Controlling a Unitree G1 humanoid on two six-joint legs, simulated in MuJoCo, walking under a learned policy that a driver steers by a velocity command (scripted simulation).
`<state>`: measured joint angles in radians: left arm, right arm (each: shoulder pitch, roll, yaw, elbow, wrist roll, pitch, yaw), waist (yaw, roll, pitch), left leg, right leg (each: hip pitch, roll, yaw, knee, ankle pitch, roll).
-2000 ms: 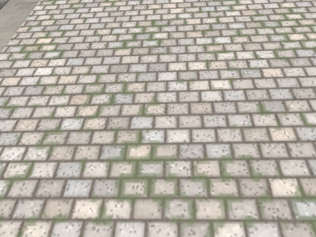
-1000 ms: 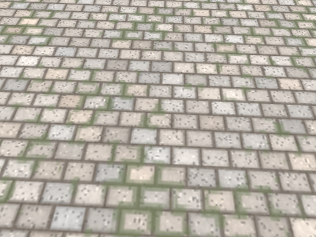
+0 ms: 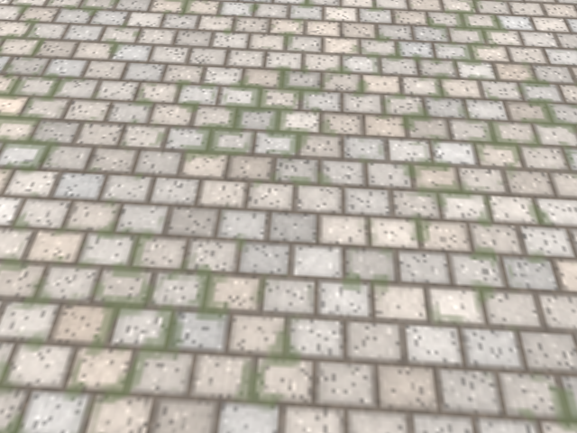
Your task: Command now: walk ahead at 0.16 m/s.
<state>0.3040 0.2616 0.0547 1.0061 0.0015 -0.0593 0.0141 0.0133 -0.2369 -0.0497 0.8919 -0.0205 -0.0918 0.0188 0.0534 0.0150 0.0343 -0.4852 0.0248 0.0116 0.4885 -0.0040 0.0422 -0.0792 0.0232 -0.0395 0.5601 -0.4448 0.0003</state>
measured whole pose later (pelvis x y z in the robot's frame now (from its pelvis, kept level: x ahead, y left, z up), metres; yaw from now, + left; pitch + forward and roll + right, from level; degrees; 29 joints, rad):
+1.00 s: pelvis +0.11 +0.00 +0.01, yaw +0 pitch -1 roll +0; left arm 0.22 0.20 0.03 1.09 0.00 -0.01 0.04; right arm 0.12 -0.22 -0.04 1.08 0.00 0.01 -0.03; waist 0.00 0.00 0.04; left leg -0.26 0.00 0.04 0.52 -0.24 0.02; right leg -0.15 -0.03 -0.01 0.50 -0.34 0.02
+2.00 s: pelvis +0.12 -0.01 +0.01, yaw +0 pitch +0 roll +0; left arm 0.36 0.17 0.03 1.10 -0.01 -0.02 0.05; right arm 0.22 -0.19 -0.04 1.11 0.02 0.00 -0.04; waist 0.00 -0.01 0.00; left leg -0.29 -0.01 0.04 0.58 -0.35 0.05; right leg -0.18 -0.03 -0.01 0.58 -0.44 -0.02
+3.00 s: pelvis +0.60 -0.01 +0.01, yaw -1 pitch +2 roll +2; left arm 0.04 0.23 0.05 0.85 -0.02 -0.09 -0.01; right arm 0.38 -0.24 -0.04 1.04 0.02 -0.09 0.00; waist -0.08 -0.04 0.00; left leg 0.03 -0.06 0.06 0.22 -0.29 0.03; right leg -0.66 -0.11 0.01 0.59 0.06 -0.02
